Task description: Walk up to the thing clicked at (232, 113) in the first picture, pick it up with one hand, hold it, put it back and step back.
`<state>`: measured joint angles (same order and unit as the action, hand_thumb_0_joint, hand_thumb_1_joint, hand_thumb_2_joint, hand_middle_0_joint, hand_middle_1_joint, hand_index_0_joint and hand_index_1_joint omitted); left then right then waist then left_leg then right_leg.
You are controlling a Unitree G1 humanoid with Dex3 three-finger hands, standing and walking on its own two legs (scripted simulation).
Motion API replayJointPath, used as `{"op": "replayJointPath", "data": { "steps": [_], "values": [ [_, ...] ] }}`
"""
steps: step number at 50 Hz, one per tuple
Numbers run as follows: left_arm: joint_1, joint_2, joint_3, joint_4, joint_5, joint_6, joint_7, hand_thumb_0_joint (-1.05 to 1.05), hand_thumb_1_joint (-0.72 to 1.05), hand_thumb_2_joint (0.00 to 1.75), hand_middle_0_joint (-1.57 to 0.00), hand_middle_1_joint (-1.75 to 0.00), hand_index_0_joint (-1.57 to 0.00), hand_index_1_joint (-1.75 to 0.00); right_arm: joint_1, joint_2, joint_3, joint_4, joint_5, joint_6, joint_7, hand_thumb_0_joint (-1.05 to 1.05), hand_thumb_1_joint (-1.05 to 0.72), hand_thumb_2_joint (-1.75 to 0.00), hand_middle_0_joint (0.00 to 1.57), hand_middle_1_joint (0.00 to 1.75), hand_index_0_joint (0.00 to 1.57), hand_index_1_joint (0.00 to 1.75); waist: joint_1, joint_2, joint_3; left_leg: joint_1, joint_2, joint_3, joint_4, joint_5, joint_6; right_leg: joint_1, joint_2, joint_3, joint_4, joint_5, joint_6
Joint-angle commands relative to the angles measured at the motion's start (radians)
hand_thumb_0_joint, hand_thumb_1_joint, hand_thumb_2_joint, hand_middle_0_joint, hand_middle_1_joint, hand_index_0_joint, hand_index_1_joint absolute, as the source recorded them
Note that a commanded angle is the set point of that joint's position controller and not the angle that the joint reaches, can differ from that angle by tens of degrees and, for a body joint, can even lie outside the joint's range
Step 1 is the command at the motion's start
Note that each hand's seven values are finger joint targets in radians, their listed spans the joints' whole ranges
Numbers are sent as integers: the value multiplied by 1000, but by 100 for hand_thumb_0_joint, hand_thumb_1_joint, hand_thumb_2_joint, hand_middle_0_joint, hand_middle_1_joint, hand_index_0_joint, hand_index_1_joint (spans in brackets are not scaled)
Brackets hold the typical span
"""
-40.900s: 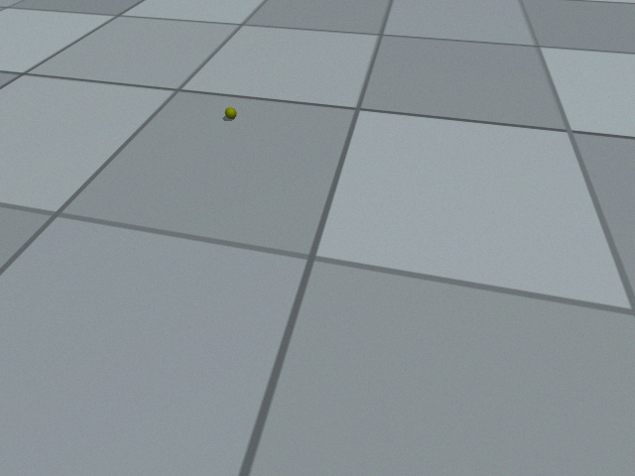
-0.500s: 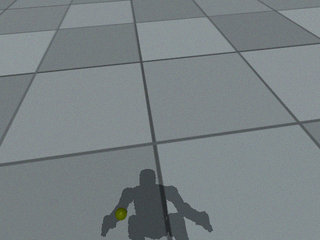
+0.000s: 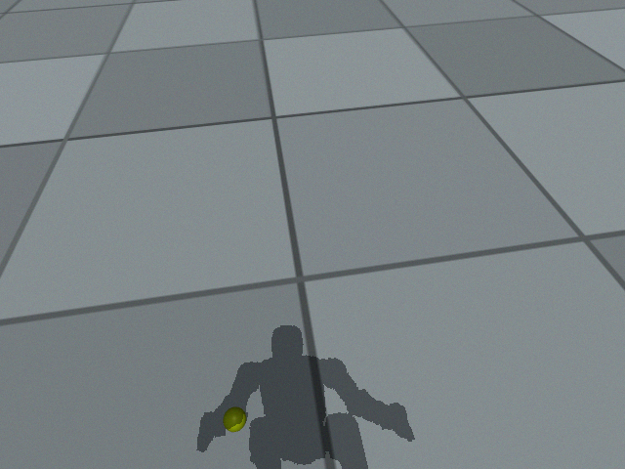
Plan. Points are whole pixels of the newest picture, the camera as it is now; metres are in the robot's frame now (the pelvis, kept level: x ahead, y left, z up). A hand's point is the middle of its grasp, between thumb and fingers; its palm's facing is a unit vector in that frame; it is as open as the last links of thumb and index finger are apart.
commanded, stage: stand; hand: left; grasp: from above
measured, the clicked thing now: (234, 419) +0.42 +0.27 -0.75
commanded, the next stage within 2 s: step back in 0.74 s
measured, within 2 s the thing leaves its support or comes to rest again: neither
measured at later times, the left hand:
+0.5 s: hand out of the picture +0.08 +0.25 -0.16, palm faces +0.01 -0.94 -0.34, open 7.4 cm
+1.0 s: hand out of the picture +0.08 +0.29 -0.17, palm faces -0.03 -0.92 -0.38, open 7.4 cm
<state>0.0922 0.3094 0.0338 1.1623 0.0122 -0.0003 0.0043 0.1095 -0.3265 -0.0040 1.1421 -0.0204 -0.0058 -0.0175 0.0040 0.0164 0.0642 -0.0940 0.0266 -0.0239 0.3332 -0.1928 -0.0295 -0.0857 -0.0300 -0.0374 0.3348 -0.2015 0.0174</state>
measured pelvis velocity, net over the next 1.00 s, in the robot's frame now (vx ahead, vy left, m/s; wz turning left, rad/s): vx -0.04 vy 0.03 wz -0.01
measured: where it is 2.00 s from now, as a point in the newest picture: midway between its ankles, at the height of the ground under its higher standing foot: outside the picture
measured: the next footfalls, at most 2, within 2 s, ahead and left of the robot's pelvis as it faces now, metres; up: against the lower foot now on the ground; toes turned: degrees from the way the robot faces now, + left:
right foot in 1.42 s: -0.12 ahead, -0.09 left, +0.00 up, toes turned -2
left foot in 1.78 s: -0.19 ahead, +0.15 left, +0.00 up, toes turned -3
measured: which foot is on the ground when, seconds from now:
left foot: down 0.00-1.00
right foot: down 0.00-1.00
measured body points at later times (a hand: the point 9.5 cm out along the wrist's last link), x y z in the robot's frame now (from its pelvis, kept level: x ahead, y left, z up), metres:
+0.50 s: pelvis +0.00 +0.00 +0.00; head +0.01 -0.01 +0.45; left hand +0.08 +0.29 -0.13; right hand +0.07 -0.30 -0.14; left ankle +0.00 +0.14 -0.75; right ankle -0.01 -0.13 -0.75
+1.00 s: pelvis -0.04 +0.03 -0.02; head +0.02 +0.03 +0.42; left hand +0.08 +0.34 -0.15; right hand +0.04 -0.30 -0.14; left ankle -0.05 +0.14 -0.74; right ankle -0.01 -0.13 -0.75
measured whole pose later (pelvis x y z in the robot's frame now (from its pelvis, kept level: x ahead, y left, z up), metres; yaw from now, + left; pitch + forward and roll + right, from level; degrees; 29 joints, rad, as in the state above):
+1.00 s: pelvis -0.04 +0.03 -0.02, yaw +0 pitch -1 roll +0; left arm 0.06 0.38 0.06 0.97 0.02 0.04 0.01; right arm 0.10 -0.40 -0.05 0.99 0.00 0.04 0.01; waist -0.02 -0.01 0.16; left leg -0.29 -0.03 -0.03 0.71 -0.34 0.05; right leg -0.30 -0.07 -0.01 0.60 -0.27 0.03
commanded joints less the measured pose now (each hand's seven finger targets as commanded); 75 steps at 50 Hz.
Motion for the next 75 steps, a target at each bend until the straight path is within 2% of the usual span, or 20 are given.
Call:
{"op": "replayJointPath", "data": {
  "steps": [1, 36, 37, 40, 45, 48, 49, 50, 51, 52, 53, 56, 64, 68, 70, 71, 72, 73, 74, 75],
  "values": [
    [-33, 211, 33, -52, 0, -23, 17, 0, 90, 90, -20, -30, -20, -30, -28, -194, -37, -54, 3, -24, -8, 0, -90, -90, 20, 30, 20, 30, 1, -11, -83, -1, 92, -59, -45, 206, 41, 18, -99, 78, -49, 185, -29],
    [-30, 227, 26, -73, -3, -29, 11, 0, 90, 90, -20, -30, -20, -30, -28, -216, -35, -56, 5, -24, 2, 0, -90, -90, 20, 30, 20, 30, -2, -11, -66, -10, 97, -54, -63, 139, 39, -4, -102, 90, -68, 132, -30],
    [-20, 309, 68, -97, -16, -19, 16, 0, 90, 90, -20, -30, -20, -30, -75, -270, -55, -84, 11, -4, 8, 0, -90, -90, 20, 30, 20, 30, 0, -35, 43, -90, 77, -66, 54, 280, 67, -79, -93, 109, 8, 324, -39],
    [-3, 311, 80, -152, -21, -14, 22, 0, 90, 90, -20, -30, -20, -30, -19, -236, -57, -118, 28, 11, 11, 0, -90, -90, 20, 30, 20, 30, -10, -81, -101, -77, 30, -15, 219, 291, 66, -29, -148, 146, 53, 465, -116],
    [-100, 338, 91, -267, 11, 3, 26, 0, 90, 90, -20, -30, -20, -30, 55, -223, -82, -173, 17, 49, 20, 0, -90, -90, 20, 30, 20, 30, -34, -214, -114, -144, -55, -39, 553, -337, 79, -179, -322, 259, 69, 428, -270],
    [-144, 311, 77, -308, 13, 13, 30, 0, 90, 90, -20, -30, -20, -30, 108, -227, -91, -183, 22, 42, 23, 0, -90, -90, 20, 30, 20, 30, -60, -199, -104, -147, -38, -16, 374, -176, 78, -175, -238, 179, 190, 389, -196],
    [-128, 300, 73, -311, 6, 22, 28, 0, 90, 90, -20, -30, -20, -30, 116, -231, -93, -182, 14, 33, 20, 0, -90, -90, 20, 30, 20, 30, -59, -136, -104, -136, -14, -16, 201, 70, 72, -158, -179, 140, 264, 316, -146],
    [-108, 260, 67, -328, -6, 33, 27, 0, 90, 90, -20, -30, -20, -30, 97, -286, -106, -199, -7, 26, 17, 0, -90, -90, 20, 30, 20, 30, -43, 58, -84, -127, 103, -185, 91, 344, 103, -226, -40, 80, 438, 145, -83],
    [-88, 211, 60, -335, -11, 44, 32, 0, 90, 90, -20, -30, -20, -30, 95, -344, -119, -212, -25, 15, 14, 0, -90, -90, 20, 30, 20, 30, -31, 200, -66, -35, 243, -392, 35, 578, 160, -394, 117, 100, 578, -358, -52],
    [-56, 228, 66, -329, -6, 52, 42, 0, 90, 90, -20, -30, -20, -30, 95, -385, -127, -221, -13, 11, 10, 0, -90, -90, 20, 30, 20, 30, -37, 146, -114, -54, 304, -399, 80, 701, 239, -369, 138, 207, 712, -479, -52],
    [-49, 235, 65, -322, -3, 54, 50, 0, 90, 90, -20, -30, -20, -30, 61, -389, -130, -245, -10, 12, 7, 0, -90, -90, 20, 30, 20, 30, -40, 167, -136, -48, 320, -431, 71, 678, 248, -380, 152, 258, 791, -487, -53],
    [11, 260, 70, -303, -12, 51, 46, 0, 90, 90, -20, -30, -20, -30, -29, -302, -113, -289, -18, 9, -16, 0, -90, -90, 20, 30, 20, 30, 16, 139, -127, -4, 225, -252, 134, 590, 250, -429, 132, 254, 901, -344, -39],
    [3, 251, 86, -374, 0, 35, 28, 0, 90, 90, -20, -30, -20, -30, 91, -296, -121, -325, -3, 8, -25, 0, -90, -90, 20, 30, 20, 30, -56, 115, -131, 132, 251, -241, 175, 582, 300, -407, 90, 171, 646, -338, 10],
    [70, 239, 94, -357, 4, 26, 15, 0, 90, 90, -20, -30, -20, -30, 44, -311, -116, -354, -5, 20, -16, 0, -90, -90, 20, 30, 20, 30, -33, 130, -157, -11, 211, -200, 194, 365, 249, -215, 57, 85, 350, -239, -20],
    [177, 225, 96, -317, 12, 18, 14, 0, 90, 90, -20, -30, -20, -30, -14, -311, -114, -363, 7, 29, -10, 0, -90, -90, 20, 30, 20, 30, 28, 115, -172, -122, 181, -157, 249, 260, 192, -61, 56, 47, 126, -30, -54],
    [181, 263, 106, -324, 25, 10, 15, 0, 90, 90, -20, -30, -20, -30, -5, -277, -101, -362, 18, 32, -7, 0, -90, -90, 20, 30, 20, 30, 27, 41, -164, -246, 131, -138, 299, 129, 131, 1, -20, 172, 90, 26, -80],
    [144, 346, 126, -350, 29, 3, 13, 0, 90, 90, -20, -30, -20, -30, 22, -229, -86, -371, 21, 33, -4, 0, -90, -90, 20, 30, 20, 30, 3, -198, -136, -428, -35, -54, 478, -183, 60, 38, -209, 450, 34, 92, -160],
    [84, 428, 139, -381, 21, 7, 12, 0, 90, 90, -20, -30, -20, -30, -32, -234, -96, -369, 17, 42, -19, 0, -90, -90, 20, 30, 20, 30, 48, -295, -67, -396, -136, -72, 728, -461, 33, -189, -383, 606, -15, 215, -341],
    [34, 386, 132, -409, 20, 0, 16, 0, 90, 90, -20, -30, -20, -30, -10, -262, -103, -350, 14, 48, -20, 0, -90, -90, 20, 30, 20, 30, 19, -217, -18, -364, -122, -155, 867, -433, 27, -259, -375, 587, -11, 259, -343],
    [-1, 321, 117, -418, 4, 1, 20, 0, 90, 90, -20, -30, -20, -30, 32, -260, -98, -328, 25, 46, -16, 0, -90, -90, 20, 30, 20, 30, -7, -120, -8, -359, -147, -190, 894, -357, 27, -244, -275, 434, 29, 332, -288]
  ]
}}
